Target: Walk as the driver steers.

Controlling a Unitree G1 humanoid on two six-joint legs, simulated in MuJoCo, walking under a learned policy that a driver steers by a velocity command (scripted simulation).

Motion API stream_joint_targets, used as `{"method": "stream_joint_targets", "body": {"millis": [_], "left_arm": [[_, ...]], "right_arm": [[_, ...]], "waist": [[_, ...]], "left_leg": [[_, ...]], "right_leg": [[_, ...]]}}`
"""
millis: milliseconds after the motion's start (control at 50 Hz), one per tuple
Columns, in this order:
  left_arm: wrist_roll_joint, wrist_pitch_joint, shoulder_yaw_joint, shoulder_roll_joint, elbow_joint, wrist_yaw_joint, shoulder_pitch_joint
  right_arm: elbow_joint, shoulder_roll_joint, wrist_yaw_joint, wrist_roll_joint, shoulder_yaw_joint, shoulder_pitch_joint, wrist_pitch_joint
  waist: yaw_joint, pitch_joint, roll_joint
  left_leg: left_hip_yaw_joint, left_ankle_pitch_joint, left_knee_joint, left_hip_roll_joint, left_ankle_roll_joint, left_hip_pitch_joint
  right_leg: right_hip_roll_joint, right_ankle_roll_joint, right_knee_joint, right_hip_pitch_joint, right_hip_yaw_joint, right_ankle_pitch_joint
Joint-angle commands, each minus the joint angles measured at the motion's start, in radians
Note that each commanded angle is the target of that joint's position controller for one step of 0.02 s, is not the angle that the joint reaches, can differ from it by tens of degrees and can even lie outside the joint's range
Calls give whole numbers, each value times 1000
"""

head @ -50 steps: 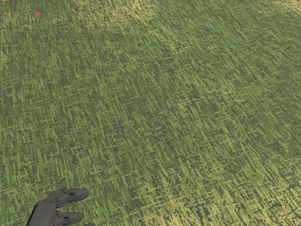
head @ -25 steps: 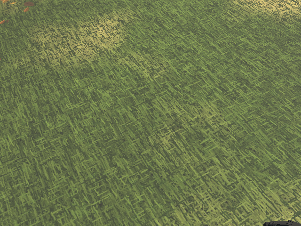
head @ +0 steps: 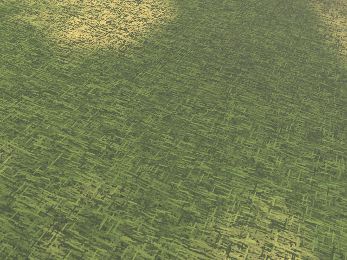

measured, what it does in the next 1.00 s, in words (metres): walks ahead, turning right: right foot, then left foot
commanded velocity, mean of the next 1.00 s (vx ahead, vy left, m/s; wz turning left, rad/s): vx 0.97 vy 0.00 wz -1.00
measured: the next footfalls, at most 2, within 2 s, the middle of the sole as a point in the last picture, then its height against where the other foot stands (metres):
right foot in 0.20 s outside the picture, level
left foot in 0.60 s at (176, 203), level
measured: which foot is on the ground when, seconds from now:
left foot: down 0.00-0.20, up 0.22-0.58, down 0.60-1.00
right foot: up 0.00-0.18, down 0.20-0.60, up 0.62-1.00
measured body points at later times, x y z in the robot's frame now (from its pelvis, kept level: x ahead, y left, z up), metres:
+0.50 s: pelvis +0.42 -0.11 -0.01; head +0.45 -0.11 +0.44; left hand +0.55 +0.16 -0.13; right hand +0.52 -0.42 -0.07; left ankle +0.69 -0.03 -0.68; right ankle +0.25 -0.08 -0.74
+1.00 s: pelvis +0.81 -0.35 -0.03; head +0.82 -0.39 +0.42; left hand +1.15 -0.46 -0.07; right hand +0.54 -0.45 -0.16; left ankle +0.75 -0.08 -0.72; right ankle +0.88 -0.53 -0.71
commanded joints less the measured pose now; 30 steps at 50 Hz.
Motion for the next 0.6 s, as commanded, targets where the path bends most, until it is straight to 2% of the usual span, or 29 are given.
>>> {"method": "stream_joint_targets", "body": {"millis": [20,60,80,100,120,140,160,180,200,220,240,260,280,300,320,340,360,380,420,440,480,500,520,540,560,580,600], "left_arm": [[3,-27,-16,13,-126,-16,-258],[3,-32,-35,-13,-151,-23,-316],[1,-34,-45,-26,-158,-22,-320],[-2,-34,-54,-39,-157,-16,-298],[-2,-32,-55,-32,-147,-8,-269],[0,-32,-46,-9,-123,1,-176],[-2,-35,-26,33,-77,12,-6],[-4,-48,7,95,-5,31,230],[-13,-51,39,148,46,60,315],[-5,-28,68,265,19,76,239],[-10,-20,74,258,12,85,315],[-14,-28,70,236,47,94,307],[-13,-39,58,184,60,100,278],[-10,-54,48,157,54,110,225],[-9,-66,33,126,48,116,180],[-21,-80,22,100,45,115,170],[-29,-94,17,93,48,109,166],[-32,-107,18,101,49,104,158],[-27,-122,24,110,52,100,164],[-28,-125,29,117,55,97,175],[-39,-129,39,140,71,93,219],[-43,-127,43,151,78,94,234],[-44,-125,47,164,82,97,240],[-41,-124,51,186,85,102,243],[-31,-122,58,222,84,101,224],[-18,-127,57,224,75,95,161],[-8,-140,20,78,46,96,134]], "right_arm": [[0,-91,-5,-2,-18,77,-18],[36,-88,-15,-9,-16,120,-17],[48,-90,-21,-13,-14,115,-15],[50,-99,-29,-12,-12,86,-13],[59,-122,-41,-8,-16,91,-8],[66,-159,-54,-7,-24,83,2],[61,-195,-60,-7,-34,54,15],[40,-212,-50,-4,-38,12,18],[34,-158,-27,-16,-31,4,14],[-85,-59,-1,-2,-6,-30,-9],[-149,-147,-1,7,-21,-190,-35],[-178,-125,-2,12,-12,-239,-49],[-164,-120,-4,8,-6,-204,-51],[-154,-111,-3,-11,-5,-192,-36],[-137,-101,1,-32,-2,-139,-10],[-139,-93,6,-46,-2,-129,13],[-161,-82,10,-49,1,-165,28],[-201,-69,14,-48,7,-241,35],[-261,-49,25,-29,19,-373,33],[-270,-37,31,-19,25,-404,30],[-273,-35,37,1,28,-436,24],[-274,-49,35,5,25,-446,23],[-268,-70,28,5,18,-427,23],[-248,-106,18,5,4,-362,23],[-217,-157,3,10,-20,-226,20],[-170,-199,-20,13,-42,-13,21],[-135,-267,-45,-19,-66,184,17]], "waist": [[-47,229,156],[-50,230,164],[-30,219,169],[10,192,181],[41,147,201],[107,88,233],[198,4,254],[296,-100,252],[295,-143,146],[195,-201,-119],[273,-246,77],[237,-110,93],[164,17,160],[110,70,181],[54,99,171],[31,115,150],[22,140,126],[26,178,99],[50,212,66],[66,199,54],[105,145,28],[116,125,23],[109,94,23],[79,32,26],[-1,-61,29],[-134,-155,34],[-188,-267,186]], "left_leg": [[-91,269,-123,223,0,36],[-18,514,-87,230,-14,99],[31,709,-52,227,-26,100],[87,1014,1,222,-40,64],[106,1333,75,233,-40,58],[107,1530,207,263,-37,50],[92,1609,412,295,-20,8],[69,1482,698,309,7,-152],[58,701,1001,221,14,-412],[-8,-127,1384,18,-47,-891],[-215,-10,1424,30,-29,-999],[-239,32,1346,77,-20,-1025],[-231,40,1232,113,-20,-963],[-237,-1,1172,135,-35,-892],[-238,-35,1136,149,-52,-844],[-232,-73,1088,163,-68,-813],[-212,-97,1012,167,-80,-786],[-186,-43,926,166,-89,-769],[-162,162,724,145,-93,-677],[-157,277,610,123,-84,-598],[-145,437,477,75,-53,-464],[-148,447,427,56,-40,-437],[-156,419,374,33,-30,-393],[-161,347,353,-1,-22,-312],[-163,244,365,-18,-16,-160],[-161,180,375,15,-12,77],[-387,-165,349,232,15,295]], "right_leg": [[2,-28,-101,-214,-111,-19],[4,-63,-187,-183,-183,-75],[21,-89,-246,-114,-220,-107],[60,-122,-321,23,-268,-137],[116,-146,-352,147,-313,-165],[153,-171,-371,283,-313,-213],[178,-205,-391,467,-279,-262],[189,-255,-470,772,-193,-273],[96,-275,-562,1041,-22,-309],[-183,-424,-678,1317,556,-469],[-206,-443,-809,1311,713,-435],[-203,-412,-873,1192,648,-341],[-168,-375,-908,1001,554,-236],[-111,-357,-910,861,462,-151],[-65,-352,-915,763,390,-111],[-35,-351,-927,673,360,-91],[-6,-347,-952,576,329,-95],[21,-342,-986,484,310,-87],[66,-311,-1008,371,286,-1],[84,-286,-1001,353,269,77],[59,-251,-1000,410,289,246],[46,-236,-976,483,301,321],[42,-213,-913,563,309,429],[44,-186,-799,640,313,594],[40,-160,-597,655,313,680],[71,-136,-336,552,287,639],[148,-125,54,373,218,99]]}}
